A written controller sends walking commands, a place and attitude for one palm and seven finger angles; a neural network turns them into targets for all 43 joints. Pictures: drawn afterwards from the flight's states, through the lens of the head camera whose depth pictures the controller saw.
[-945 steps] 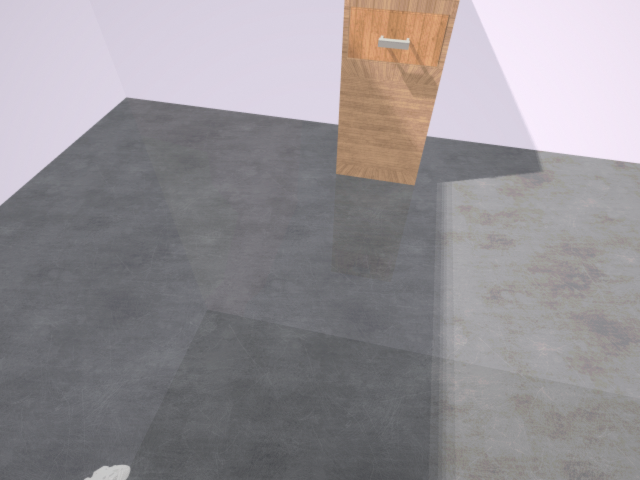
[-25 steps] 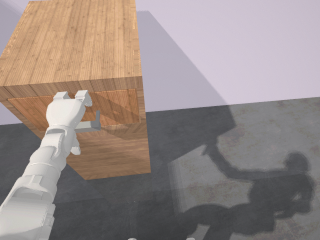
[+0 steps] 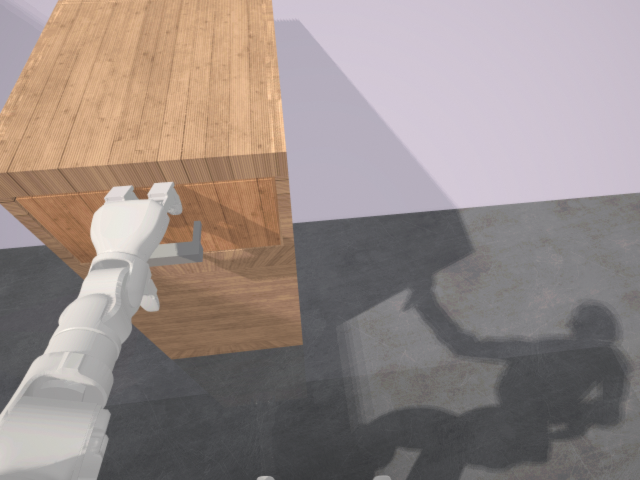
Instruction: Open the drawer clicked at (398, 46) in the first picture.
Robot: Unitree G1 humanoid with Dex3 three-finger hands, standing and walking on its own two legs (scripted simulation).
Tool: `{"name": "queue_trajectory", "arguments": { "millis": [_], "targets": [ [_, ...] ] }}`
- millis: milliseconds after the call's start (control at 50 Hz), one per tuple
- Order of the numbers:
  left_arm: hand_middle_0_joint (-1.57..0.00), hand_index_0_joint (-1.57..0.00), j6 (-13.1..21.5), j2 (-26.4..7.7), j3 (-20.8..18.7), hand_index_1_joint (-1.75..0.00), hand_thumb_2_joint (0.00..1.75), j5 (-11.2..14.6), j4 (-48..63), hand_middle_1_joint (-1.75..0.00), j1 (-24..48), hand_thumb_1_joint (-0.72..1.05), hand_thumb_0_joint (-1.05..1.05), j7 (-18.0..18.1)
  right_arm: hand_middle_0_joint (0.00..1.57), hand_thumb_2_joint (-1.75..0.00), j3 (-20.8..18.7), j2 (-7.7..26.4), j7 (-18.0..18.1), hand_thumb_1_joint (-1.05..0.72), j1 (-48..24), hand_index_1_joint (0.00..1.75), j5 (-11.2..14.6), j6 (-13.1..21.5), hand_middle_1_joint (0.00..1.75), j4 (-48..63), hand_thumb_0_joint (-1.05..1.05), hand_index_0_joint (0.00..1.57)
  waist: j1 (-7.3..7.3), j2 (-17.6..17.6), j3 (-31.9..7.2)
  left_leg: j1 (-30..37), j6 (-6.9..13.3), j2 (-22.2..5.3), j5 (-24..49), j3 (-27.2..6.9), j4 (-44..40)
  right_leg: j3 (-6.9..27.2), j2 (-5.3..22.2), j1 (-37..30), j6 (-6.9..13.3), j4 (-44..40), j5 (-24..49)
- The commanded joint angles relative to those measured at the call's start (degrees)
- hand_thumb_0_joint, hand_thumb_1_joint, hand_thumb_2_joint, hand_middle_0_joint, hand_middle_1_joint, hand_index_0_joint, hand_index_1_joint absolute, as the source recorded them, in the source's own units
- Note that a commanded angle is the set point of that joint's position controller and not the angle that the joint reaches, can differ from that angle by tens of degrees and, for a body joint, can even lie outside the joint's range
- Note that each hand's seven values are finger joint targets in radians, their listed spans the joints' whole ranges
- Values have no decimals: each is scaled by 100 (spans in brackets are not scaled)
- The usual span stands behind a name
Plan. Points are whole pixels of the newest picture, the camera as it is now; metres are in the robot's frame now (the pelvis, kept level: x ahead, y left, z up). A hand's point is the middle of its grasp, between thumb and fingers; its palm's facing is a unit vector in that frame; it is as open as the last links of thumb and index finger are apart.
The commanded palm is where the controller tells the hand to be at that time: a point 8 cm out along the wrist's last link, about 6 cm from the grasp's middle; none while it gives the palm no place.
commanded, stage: re-aim the fingers above the handle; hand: left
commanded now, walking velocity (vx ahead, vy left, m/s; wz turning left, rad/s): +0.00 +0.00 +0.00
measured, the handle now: (165, 242) +0.46 +0.25 -0.05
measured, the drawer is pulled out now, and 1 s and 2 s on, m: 0.00 0.00 0.00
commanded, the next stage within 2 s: lower the fingers behind the handle in 0.70 s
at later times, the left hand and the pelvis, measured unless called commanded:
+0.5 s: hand (144, 250) +0.41 +0.25 +0.00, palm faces -0.07 -0.03 -1.00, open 13.8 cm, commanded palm +0.40 +0.24 +0.06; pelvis +0.00 -0.01 +0.00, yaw +0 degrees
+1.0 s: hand (141, 257) +0.41 +0.26 -0.01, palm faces -0.11 -0.04 -0.99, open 13.8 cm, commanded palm +0.40 +0.25 +0.05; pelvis +0.00 +0.00 +0.00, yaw +0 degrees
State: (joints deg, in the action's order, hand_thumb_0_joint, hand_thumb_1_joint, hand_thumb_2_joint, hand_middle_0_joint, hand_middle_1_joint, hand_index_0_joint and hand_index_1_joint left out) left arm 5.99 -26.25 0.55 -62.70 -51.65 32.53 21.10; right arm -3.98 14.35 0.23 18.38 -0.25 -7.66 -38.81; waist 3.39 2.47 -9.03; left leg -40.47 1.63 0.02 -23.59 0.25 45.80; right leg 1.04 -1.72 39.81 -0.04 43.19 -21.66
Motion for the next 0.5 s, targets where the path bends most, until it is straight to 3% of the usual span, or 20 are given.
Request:
{"name": "queue_trajectory", "arguments": {
  "millis": [0, 20, 80, 100, 160, 200, 220, 260, 300, 340, 400, 440, 480],
  "targets": [
    [-30, -30, -111, -1402, -427, -120, 30, 66, 961, -120, 2351, -50, 0, 310, 20, -90, -293, 861, 29, -90, 467, 30, 31, 141, 30, 409, 0, 20, 156, 54, -2050, 1487, 98, 37, 2674, 66, -368, -215, -172, -898, 253, -326, 2076],
    [-30, -30, -141, -1447, -451, -120, 30, 85, 931, -120, 2378, -50, 0, 306, 20, -90, -298, 882, 43, -90, 463, 30, 27, 147, 30, 392, 0, 20, 156, 124, -1923, 1481, 98, 34, 2624, 74, -379, -215, -165, -877, 268, -346, 2051],
    [-30, -30, -188, -1445, -439, -120, 30, 109, 987, -120, 2409, -50, 0, 269, 20, -90, -281, 875, 49, -90, 459, 30, 16, 152, 30, 408, 0, 20, 141, 138, -2091, 1521, 111, 47, 2697, 91, -398, -194, -151, -1052, 267, -365, 2186],
    [-30, -30, -177, -1692, -602, -120, 30, 38, 964, -120, 2391, -50, 0, 263, 20, -90, -270, 881, 56, -90, 476, 30, 37, 138, 30, 413, 0, 20, 88, 107, -2197, 1503, 105, 49, 2688, 84, -405, -180, -157, -1062, 250, -339, 2158],
    [-30, -30, -185, -1481, -451, -120, 30, 98, 813, -120, 2195, -50, 0, 193, 20, -90, -259, 863, 73, -90, 430, 30, 52, 147, 30, 442, 0, 20, 105, 43, -1893, 1340, 117, 74, 2461, 137, -441, -168, -148, -1102, 251, -415, 2115],
    [-30, -30, -86, -1762, -639, -120, 30, 46, 982, -120, 2321, -50, 0, 175, 20, -90, -254, 870, 87, -90, 437, 30, 44, 143, 30, 452, 0, 20, 67, 35, -2133, 1388, 127, 70, 2568, 122, -432, -129, -147, -1194, 240, -372, 2220],
    [-30, -30, -89, -1609, -604, -120, 30, 118, 931, -120, 2000, -50, 0, 160, 20, -90, -269, 860, 87, -90, 423, 30, 25, 147, 30, 481, 0, 20, 3, 99, -2045, 1398, 127, 84, 2625, 159, -417, -134, -148, -1264, 260, -384, 2312],
    [-30, -30, -28, -1691, -650, -120, 30, 71, 994, -120, 2017, -50, 0, 153, 20, -90, -259, 845, 88, -90, 409, 30, 49, 147, 30, 488, 0, 20, 14, 89, -2077, 1384, 118, 75, 2623, 143, -425, -146, -151, -1223, 257, -366, 2283],
    [-30, -30, 23, -1492, -512, -120, 30, 97, 1083, -120, 2023, -50, 0, 158, 20, -90, -279, 835, 76, -90, 394, 30, 41, 162, 30, 498, 0, 20, 56, 156, -2009, 1440, 116, 66, 2656, 149, -416, -148, -152, -1146, 249, -385, 2272],
    [-30, -30, 9, -1517, -571, -120, 30, 133, 1001, -120, 1843, -50, 0, 174, 20, -90, -287, 850, 75, -90, 391, 30, 41, 174, 30, 478, 0, 20, 38, -8, -1950, 1361, 130, 73, 2532, 172, -411, -132, -152, -1206, 245, -415, 2265],
    [-30, -30, 25, -1421, -446, -120, 30, 100, 1070, -120, 1992, -50, 0, 177, 20, -90, -295, 837, 70, -90, 395, 30, 57, 176, 30, 471, 0, 20, 98, 57, -1928, 1394, 120, 71, 2526, 148, -423, -146, -150, -1134, 245, -404, 2227],
    [-30, -30, 8, -1454, -526, -120, 30, 135, 1039, -120, 1844, -50, 0, 179, 20, -90, -304, 847, 65, -90, 394, 30, 48, 182, 30, 462, 0, 20, 42, 67, -1912, 1422, 121, 68, 2542, 157, -423, -156, -154, -1148, 259, -410, 2208],
    [-30, -30, 29, -1451, -438, -120, 30, 97, 1146, -120, 2212, -50, 0, 190, 20, -90, -293, 849, 73, -90, 384, 30, 42, 180, 30, 448, 0, 20, 158, 19, -1975, 1430, 131, 70, 2529, 120, -414, -141, -141, -1086, 241, -427, 2186]
  ]
}}
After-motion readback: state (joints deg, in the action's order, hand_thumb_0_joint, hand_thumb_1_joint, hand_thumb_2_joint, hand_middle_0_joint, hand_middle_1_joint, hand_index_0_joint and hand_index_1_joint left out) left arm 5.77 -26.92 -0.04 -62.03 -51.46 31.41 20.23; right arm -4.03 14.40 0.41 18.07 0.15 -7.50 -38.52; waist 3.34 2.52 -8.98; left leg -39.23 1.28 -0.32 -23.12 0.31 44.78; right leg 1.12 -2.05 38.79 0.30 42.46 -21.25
